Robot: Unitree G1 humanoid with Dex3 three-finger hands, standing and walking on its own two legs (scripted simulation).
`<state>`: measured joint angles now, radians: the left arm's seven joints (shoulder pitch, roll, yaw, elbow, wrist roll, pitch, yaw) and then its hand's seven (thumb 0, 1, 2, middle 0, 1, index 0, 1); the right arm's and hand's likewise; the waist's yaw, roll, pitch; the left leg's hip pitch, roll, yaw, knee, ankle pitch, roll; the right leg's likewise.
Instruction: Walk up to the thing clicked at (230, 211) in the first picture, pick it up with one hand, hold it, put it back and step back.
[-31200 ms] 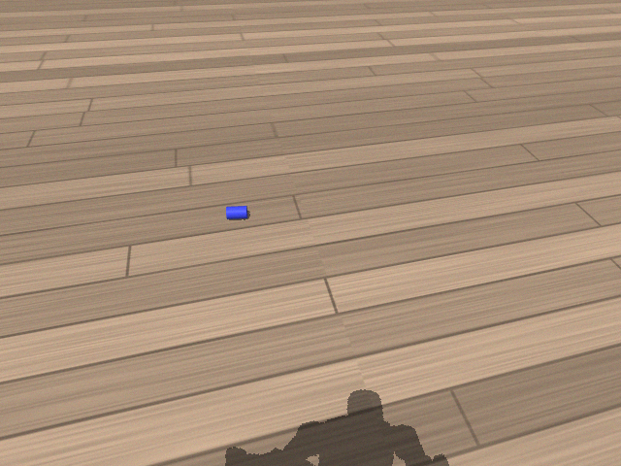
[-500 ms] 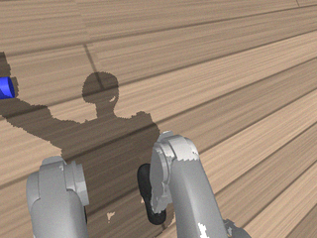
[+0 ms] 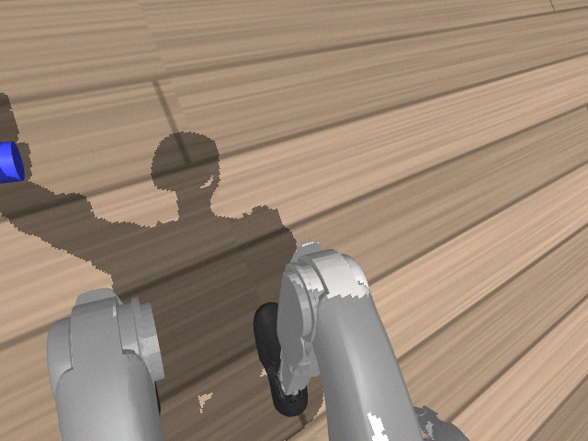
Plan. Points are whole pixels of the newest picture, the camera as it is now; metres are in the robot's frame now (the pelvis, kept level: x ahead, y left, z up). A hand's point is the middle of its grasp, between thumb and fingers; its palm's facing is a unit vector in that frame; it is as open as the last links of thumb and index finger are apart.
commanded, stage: rise first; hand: left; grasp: from above
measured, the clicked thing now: out of the picture +0.51 +0.33 -0.30
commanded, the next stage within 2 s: approach in 0.82 s
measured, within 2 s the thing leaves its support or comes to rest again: neither
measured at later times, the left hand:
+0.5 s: hand out of the picture +0.48 +0.36 -0.17, palm faces -0.43 -0.09 -0.90, open 14.3 cm
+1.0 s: hand out of the picture +0.48 +0.36 -0.17, palm faces -0.43 -0.08 -0.90, open 14.4 cm
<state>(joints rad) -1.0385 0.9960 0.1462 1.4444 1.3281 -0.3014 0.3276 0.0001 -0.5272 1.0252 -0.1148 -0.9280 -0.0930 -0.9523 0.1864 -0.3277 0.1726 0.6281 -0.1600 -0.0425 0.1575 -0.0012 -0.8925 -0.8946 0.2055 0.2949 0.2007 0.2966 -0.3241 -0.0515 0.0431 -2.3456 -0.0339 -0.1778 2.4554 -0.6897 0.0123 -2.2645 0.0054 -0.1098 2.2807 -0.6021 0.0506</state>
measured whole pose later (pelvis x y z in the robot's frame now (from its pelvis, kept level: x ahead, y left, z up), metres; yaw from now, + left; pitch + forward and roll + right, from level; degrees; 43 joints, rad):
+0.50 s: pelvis +0.00 +0.00 +0.00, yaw +0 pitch +33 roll -13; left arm -1.04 1.00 0.16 1.44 1.32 -0.28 0.31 0.00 -0.55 1.04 -0.09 -0.94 -0.07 -0.97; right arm 0.18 -0.33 0.17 0.61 -0.16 -0.04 0.16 0.00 -0.89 -0.89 0.21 0.29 0.20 0.30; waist -0.32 -0.04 0.04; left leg -2.34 -0.04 -0.18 2.45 -0.69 0.01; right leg -2.26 0.00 -0.11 2.28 -0.61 0.05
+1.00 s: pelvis +0.00 +0.00 +0.00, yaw +0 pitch +33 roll -13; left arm -1.04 1.00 0.15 1.46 1.33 -0.28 0.34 0.00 -0.56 1.05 -0.08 -0.94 -0.06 -0.97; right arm 0.19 -0.32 0.18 0.62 -0.16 -0.05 0.16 0.00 -0.89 -0.89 0.21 0.30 0.20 0.30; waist -0.33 -0.04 0.04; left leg -2.35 -0.03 -0.18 2.45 -0.69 0.01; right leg -2.27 0.00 -0.11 2.28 -0.60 0.05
